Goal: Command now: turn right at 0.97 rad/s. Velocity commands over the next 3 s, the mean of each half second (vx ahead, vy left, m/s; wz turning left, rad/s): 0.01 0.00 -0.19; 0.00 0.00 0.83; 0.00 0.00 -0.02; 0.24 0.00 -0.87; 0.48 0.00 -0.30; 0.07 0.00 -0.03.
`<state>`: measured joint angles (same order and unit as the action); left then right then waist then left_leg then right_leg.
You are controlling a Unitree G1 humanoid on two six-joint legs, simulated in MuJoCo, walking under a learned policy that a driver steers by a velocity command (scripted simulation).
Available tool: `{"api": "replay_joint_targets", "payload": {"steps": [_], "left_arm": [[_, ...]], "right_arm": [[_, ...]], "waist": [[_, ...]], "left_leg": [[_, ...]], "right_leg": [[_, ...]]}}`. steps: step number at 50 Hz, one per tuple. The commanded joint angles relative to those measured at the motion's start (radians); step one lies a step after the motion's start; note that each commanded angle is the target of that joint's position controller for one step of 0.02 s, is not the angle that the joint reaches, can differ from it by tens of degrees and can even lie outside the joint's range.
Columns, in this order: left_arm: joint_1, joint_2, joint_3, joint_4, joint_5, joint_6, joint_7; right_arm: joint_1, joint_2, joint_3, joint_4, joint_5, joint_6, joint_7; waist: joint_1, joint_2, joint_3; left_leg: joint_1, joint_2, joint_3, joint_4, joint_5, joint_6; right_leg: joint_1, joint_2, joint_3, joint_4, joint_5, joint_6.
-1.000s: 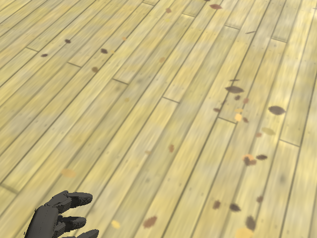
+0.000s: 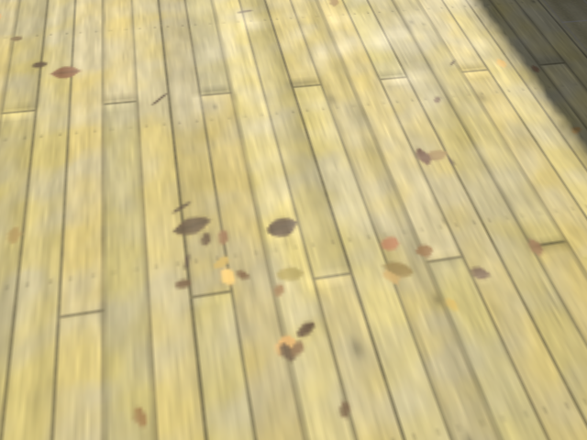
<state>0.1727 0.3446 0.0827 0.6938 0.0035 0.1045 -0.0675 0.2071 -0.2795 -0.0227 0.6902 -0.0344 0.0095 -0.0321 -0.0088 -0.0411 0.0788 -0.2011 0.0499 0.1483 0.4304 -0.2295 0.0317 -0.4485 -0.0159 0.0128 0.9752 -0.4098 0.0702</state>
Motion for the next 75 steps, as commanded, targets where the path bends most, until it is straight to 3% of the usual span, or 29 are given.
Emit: {"api": "replay_joint_targets", "payload": {"steps": [1, 5, 6, 7, 8, 9, 10, 12, 13, 14, 17, 23, 31, 33, 34, 35, 36, 38, 41, 48, 53, 58, 60, 61, 62, 63, 65, 69, 75], "left_arm": [[-0.056, 0.043, 0.004, -0.105, -0.007, -0.010, -0.008], [-0.066, 0.047, 0.008, -0.129, -0.006, -0.008, -0.003], [-0.023, 0.043, 0.009, -0.117, 0.005, -0.014, 0.004], [0.048, 0.078, 0.018, -0.089, 0.024, -0.028, 0.018], [0.071, 0.176, 0.030, -0.094, 0.028, -0.046, 0.038], [0.118, 0.246, 0.053, -0.109, 0.005, -0.054, 0.049], [0.117, 0.141, 0.022, -0.088, 0.003, -0.057, 0.056], [-0.065, -0.004, -0.041, -0.087, 0.014, -0.062, 0.076], [-0.096, -0.025, -0.054, -0.084, 0.013, -0.071, 0.089], [-0.096, -0.029, -0.061, -0.076, 0.019, -0.075, 0.096], [-0.050, 0.050, -0.036, -0.048, 0.017, -0.071, 0.106], [-0.027, 0.025, -0.035, -0.029, 0.027, -0.072, 0.116], [-0.026, 0.073, -0.006, -0.015, 0.022, -0.090, 0.083], [-0.013, 0.079, 0.004, -0.004, 0.007, -0.086, 0.073], [0.012, 0.033, -0.005, -0.027, 0.010, -0.082, 0.065], [-0.105, -0.001, -0.022, -0.108, 0.027, -0.065, 0.073], [-0.099, 0.027, -0.022, -0.095, 0.036, -0.057, 0.078], [-0.069, 0.036, -0.017, -0.070, 0.019, -0.071, 0.081], [-0.015, 0.057, -0.011, -0.045, 0.040, -0.067, 0.078], [-0.068, 0.051, -0.020, -0.072, 0.027, -0.057, 0.085], [-0.086, 0.065, -0.024, -0.076, 0.018, -0.075, 0.090], [-0.018, 0.050, -0.034, -0.043, 0.000, -0.081, 0.094], [0.030, -0.008, -0.054, -0.018, 0.005, -0.085, 0.089], [-0.007, -0.013, -0.063, -0.019, 0.016, -0.092, 0.093], [-0.033, 0.066, -0.056, -0.035, 0.029, -0.099, 0.096], [-0.037, 0.129, -0.042, -0.028, 0.024, -0.094, 0.083], [0.028, 0.150, -0.016, 0.004, 0.008, -0.089, 0.060], [0.061, 0.155, 0.018, 0.015, -0.005, -0.081, 0.062], [0.099, 0.140, 0.050, 0.012, 0.004, -0.060, 0.058]], "right_arm": [[0.020, -0.184, -0.062, -0.052, -0.002, -0.013, 0.011], [0.036, -0.202, -0.078, -0.050, 0.019, -0.011, 0.029], [0.034, -0.203, -0.079, -0.046, 0.031, -0.006, 0.030], [0.085, -0.185, -0.075, -0.027, 0.033, -0.001, 0.032], [0.150, -0.077, -0.047, -0.048, 0.012, 0.013, 0.039], [0.060, -0.085, -0.037, -0.098, -0.001, 0.033, 0.020], [0.011, -0.115, -0.043, -0.079, 0.011, 0.043, 0.015], [0.061, -0.097, -0.037, -0.016, 0.038, 0.044, 0.029], [0.103, -0.106, -0.041, 0.019, 0.026, 0.050, 0.037], [0.138, -0.113, -0.045, 0.046, 0.025, 0.054, 0.042], [0.138, -0.132, -0.061, 0.050, 0.033, 0.056, 0.052], [0.062, -0.086, -0.061, 0.003, 0.022, 0.069, 0.064], [0.038, -0.064, -0.063, -0.074, 0.037, 0.066, 0.086], [0.114, -0.089, -0.074, -0.061, 0.020, 0.051, 0.076], [0.166, -0.225, -0.106, -0.057, 0.007, 0.036, 0.057], [0.215, -0.320, -0.134, -0.059, 0.023, 0.033, 0.053], [0.214, -0.279, -0.130, -0.064, 0.035, 0.034, 0.050], [0.065, -0.211, -0.105, -0.089, 0.034, 0.049, 0.034], [0.015, -0.185, -0.094, -0.108, 0.041, 0.045, 0.034], [0.078, -0.226, -0.111, -0.098, 0.025, 0.041, 0.037], [0.074, -0.239, -0.116, -0.101, 0.017, 0.039, 0.038], [0.036, -0.153, -0.072, -0.085, 0.006, 0.037, 0.032], [0.002, -0.093, -0.036, -0.068, 0.018, 0.037, 0.018], [0.047, -0.066, -0.022, -0.046, 0.010, 0.030, 0.014], [0.124, -0.059, -0.021, -0.034, -0.009, 0.026, 0.012], [0.109, -0.142, -0.044, -0.037, 0.006, 0.037, 0.005], [0.015, -0.175, -0.054, -0.040, 0.006, 0.031, 0.000], [-0.015, -0.120, -0.042, -0.046, 0.015, 0.026, 0.016], [-0.088, -0.098, -0.027, -0.070, 0.026, 0.014, 0.002]], "waist": [[-0.023, 0.231, -0.122], [-0.017, 0.249, -0.138], [0.017, 0.213, -0.147], [0.047, 0.085, -0.168], [0.004, -0.209, -0.182], [0.094, -0.248, -0.209], [0.096, -0.116, -0.198], [-0.003, -0.098, -0.118], [-0.016, -0.121, -0.105], [-0.017, -0.115, -0.107], [0.004, -0.079, -0.075], [0.029, -0.067, -0.033], [0.011, -0.083, -0.111], [-0.051, 0.022, -0.137], [-0.057, 0.292, -0.130], [-0.090, 0.364, -0.121], [-0.089, 0.191, -0.133], [-0.014, 0.111, -0.059], [0.008, 0.114, -0.115], [-0.033, 0.149, -0.106], [-0.034, 0.159, -0.126], [-0.021, 0.177, -0.165], [0.027, 0.138, -0.157], [0.001, 0.075, -0.145], [-0.047, -0.115, -0.142], [-0.049, -0.139, -0.098], [0.004, -0.146, -0.041], [0.003, -0.089, -0.099], [0.042, -0.116, -0.142]], "left_leg": [[0.131, 0.245, -0.091, -0.053, 0.488, 0.143], [0.100, 0.283, -0.033, 0.053, 0.448, 0.088], [0.041, 0.270, -0.003, 0.135, 0.405, 0.050], [-0.092, 0.223, 0.039, 0.281, 0.273, -0.007], [-0.355, 0.111, 0.077, 0.530, -0.391, -0.071], [-0.430, 0.016, -0.034, 0.647, -0.433, -0.088], [-0.390, 0.050, -0.108, 0.690, -0.356, -0.080], [-0.268, 0.054, -0.143, 0.588, -0.204, -0.069], [-0.211, 0.028, -0.131, 0.573, -0.156, -0.069], [-0.165, -0.005, -0.152, 0.565, -0.144, -0.069], [-0.238, -0.043, -0.151, 0.607, -0.175, -0.062], [-0.311, -0.006, -0.116, 0.542, -0.191, -0.071], [-0.124, -0.020, -0.035, 0.270, -0.208, -0.003], [0.056, -0.026, -0.108, 0.036, -0.008, 0.037], [0.174, 0.185, -0.455, -0.109, 0.246, 0.102], [0.168, 0.328, -0.727, -0.105, 0.542, 0.281], [0.207, 0.308, -0.643, -0.098, 0.479, 0.306], [0.115, 0.178, -0.507, -0.113, 0.303, 0.234], [0.112, 0.100, -0.457, -0.084, 0.417, 0.192], [0.107, 0.061, -0.605, -0.077, 0.212, 0.188], [0.100, 0.054, -0.704, -0.040, 0.264, 0.185], [0.013, 0.058, -0.631, 0.006, 0.517, 0.150], [-0.064, 0.031, -0.598, 0.002, 0.338, 0.096], [-0.097, -0.004, -0.553, 0.009, 0.150, 0.047], [-0.133, -0.088, -0.424, 0.157, -0.131, 0.010], [-0.120, -0.160, -0.310, 0.125, -0.239, -0.003], [-0.170, -0.156, -0.258, 0.216, -0.233, -0.014], [-0.274, -0.149, -0.248, 0.447, -0.235, -0.065], [-0.270, -0.151, -0.244, 0.340, -0.218, -0.073]], "right_leg": [[0.020, 0.004, -0.075, -0.127, -0.019, -0.025], [0.150, 0.030, -0.122, -0.335, -0.008, -0.070], [0.247, 0.046, -0.112, -0.472, 0.074, -0.089], [0.417, 0.020, -0.005, -0.635, 0.203, -0.112], [0.570, -0.283, 0.349, -0.650, 0.555, -0.165], [0.476, -0.426, 0.420, -0.611, 0.866, -0.338], [0.464, -0.358, 0.290, -0.606, 0.886, -0.339], [0.345, -0.225, 0.106, -0.655, 0.746, -0.258], [0.320, -0.197, 0.047, -0.663, 0.773, -0.244], [0.306, -0.190, 0.001, -0.665, 0.783, -0.235], [0.362, -0.237, -0.004, -0.656, 0.727, -0.251], [0.382, -0.290, -0.017, -0.675, 0.480, -0.283], [0.350, -0.339, -0.116, -0.536, 0.569, -0.231], [0.226, -0.285, -0.197, -0.345, 0.391, -0.126], [0.004, -0.157, -0.271, -0.060, 0.025, -0.048], [-0.203, 0.022, -0.112, 0.117, -0.294, -0.007], [-0.241, -0.015, -0.010, 0.208, -0.247, -0.003], [-0.226, -0.043, 0.032, 0.159, -0.040, -0.011], [-0.168, -0.016, 0.026, 0.151, 0.058, -0.001], [-0.191, 0.022, 0.068, -0.041, 0.066, 0.006], [-0.137, 0.056, 0.098, -0.140, 0.062, -0.025], [0.121, 0.036, 0.027, -0.274, 0.045, -0.064], [0.323, 0.011, 0.028, -0.562, 0.209, -0.090], [0.394, -0.032, 0.134, -0.672, 0.270, -0.102], [0.410, -0.213, 0.382, -0.728, 0.332, -0.135], [0.269, -0.280, 0.507, -0.725, 0.384, -0.253], [0.280, -0.215, 0.515, -0.709, 0.357, -0.268], [0.349, -0.120, 0.455, -0.657, 0.437, -0.239], [0.359, -0.076, 0.533, -0.647, 0.360, -0.257]]}}
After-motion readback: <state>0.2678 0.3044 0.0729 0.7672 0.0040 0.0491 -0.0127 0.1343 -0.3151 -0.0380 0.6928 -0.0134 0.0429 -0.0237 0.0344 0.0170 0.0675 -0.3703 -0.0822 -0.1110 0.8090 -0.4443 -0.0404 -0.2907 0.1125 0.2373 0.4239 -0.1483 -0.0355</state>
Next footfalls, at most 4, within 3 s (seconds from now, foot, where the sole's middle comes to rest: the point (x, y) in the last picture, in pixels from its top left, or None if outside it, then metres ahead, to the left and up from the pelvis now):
0.14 right None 0.01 -0.12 -0.78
0.66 left None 0.00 0.07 -0.78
1.22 right None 0.13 -0.07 -0.78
1.64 left None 0.04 0.11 -0.78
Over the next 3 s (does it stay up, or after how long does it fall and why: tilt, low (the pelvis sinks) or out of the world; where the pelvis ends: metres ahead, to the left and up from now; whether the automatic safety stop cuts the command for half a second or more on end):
stays up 0.42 -0.14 -0.01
